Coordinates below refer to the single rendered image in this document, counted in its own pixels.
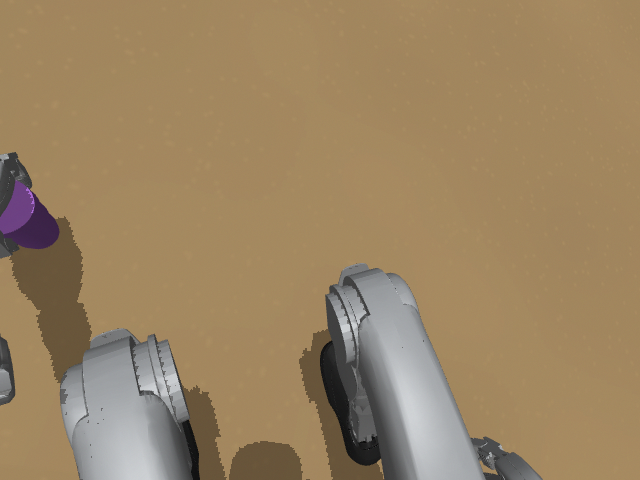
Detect left robot hand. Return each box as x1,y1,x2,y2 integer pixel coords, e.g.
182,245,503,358
0,152,32,259

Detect right robot hand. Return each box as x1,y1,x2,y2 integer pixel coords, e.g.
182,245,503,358
471,437,543,480

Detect right robot foot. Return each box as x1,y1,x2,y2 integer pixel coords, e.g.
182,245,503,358
320,341,381,466

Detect cup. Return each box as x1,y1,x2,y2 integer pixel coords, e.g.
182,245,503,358
0,180,59,249

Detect left robot foot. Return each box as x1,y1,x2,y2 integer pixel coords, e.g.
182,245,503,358
182,420,200,480

